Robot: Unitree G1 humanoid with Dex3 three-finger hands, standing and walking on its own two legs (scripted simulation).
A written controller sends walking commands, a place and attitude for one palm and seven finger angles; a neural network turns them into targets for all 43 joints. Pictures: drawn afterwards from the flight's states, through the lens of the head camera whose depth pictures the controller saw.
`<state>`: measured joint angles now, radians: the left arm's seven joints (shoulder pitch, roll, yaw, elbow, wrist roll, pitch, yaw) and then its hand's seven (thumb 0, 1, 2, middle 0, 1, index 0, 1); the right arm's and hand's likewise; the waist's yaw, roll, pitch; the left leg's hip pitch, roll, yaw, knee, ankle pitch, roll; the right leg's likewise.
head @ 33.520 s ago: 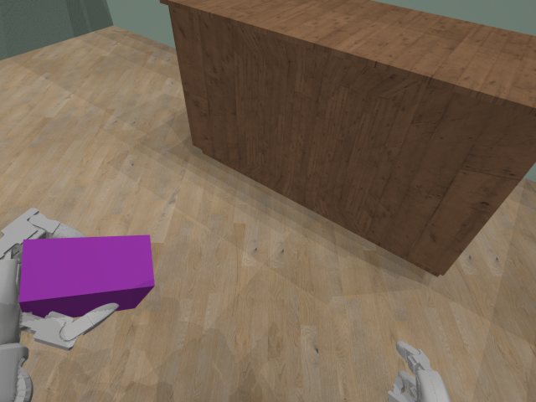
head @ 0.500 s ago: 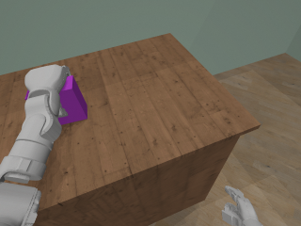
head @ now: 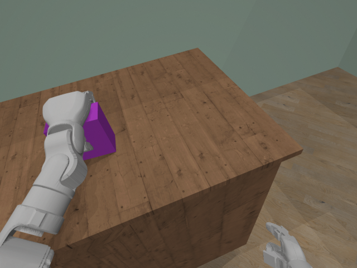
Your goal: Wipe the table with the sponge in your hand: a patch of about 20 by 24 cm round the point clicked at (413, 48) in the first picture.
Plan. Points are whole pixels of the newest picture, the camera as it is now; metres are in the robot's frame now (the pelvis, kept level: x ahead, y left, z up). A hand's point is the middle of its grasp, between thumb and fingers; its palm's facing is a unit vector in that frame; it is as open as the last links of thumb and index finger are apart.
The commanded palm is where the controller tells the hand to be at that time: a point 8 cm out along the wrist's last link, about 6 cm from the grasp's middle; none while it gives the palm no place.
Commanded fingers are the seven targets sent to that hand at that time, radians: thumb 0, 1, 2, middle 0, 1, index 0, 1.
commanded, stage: wipe back along the middle lane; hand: left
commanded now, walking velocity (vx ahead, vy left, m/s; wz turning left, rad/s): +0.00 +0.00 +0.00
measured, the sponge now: (87, 139) +0.36 +0.27 +0.11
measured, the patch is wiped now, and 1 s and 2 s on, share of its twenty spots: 0.80 1.00 1.00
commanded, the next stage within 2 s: slide across to the third lane in 1.30 s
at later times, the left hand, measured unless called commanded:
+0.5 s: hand (83, 139) +0.33 +0.24 +0.15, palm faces +0.11 -0.03 -0.99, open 10.2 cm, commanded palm +0.28 +0.23 +0.18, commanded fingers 0.00 0.10 1.30 -1.20 -1.60 -1.20 -1.60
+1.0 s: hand (80, 156) +0.28 +0.23 +0.15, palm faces +0.22 -0.08 -0.97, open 10.1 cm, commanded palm +0.22 +0.21 +0.17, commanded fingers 0.00 0.10 1.30 -1.20 -1.60 -1.20 -1.60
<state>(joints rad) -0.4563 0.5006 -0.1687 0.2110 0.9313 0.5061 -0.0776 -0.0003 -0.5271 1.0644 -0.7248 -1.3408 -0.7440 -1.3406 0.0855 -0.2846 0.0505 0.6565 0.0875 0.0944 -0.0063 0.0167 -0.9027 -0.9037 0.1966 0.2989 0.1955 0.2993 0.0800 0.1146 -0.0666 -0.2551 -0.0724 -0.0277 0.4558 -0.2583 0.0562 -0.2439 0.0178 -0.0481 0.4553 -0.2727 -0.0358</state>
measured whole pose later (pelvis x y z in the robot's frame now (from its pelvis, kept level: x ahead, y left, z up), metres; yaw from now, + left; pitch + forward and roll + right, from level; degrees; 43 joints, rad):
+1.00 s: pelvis -0.01 -0.02 -0.01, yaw -2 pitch +1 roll +0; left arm -0.08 0.47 -0.11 -0.20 0.90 0.62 -0.01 0.02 -0.48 1.04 -0.68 -1.37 -0.70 -1.37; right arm 0.04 -0.29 0.06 0.60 0.11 0.11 -0.01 0.02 -0.90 -0.90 0.20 0.30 0.19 0.30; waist 0.09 0.13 -0.09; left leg -0.25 -0.04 0.00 0.52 -0.29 0.03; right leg -0.25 0.05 -0.02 0.53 -0.30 -0.06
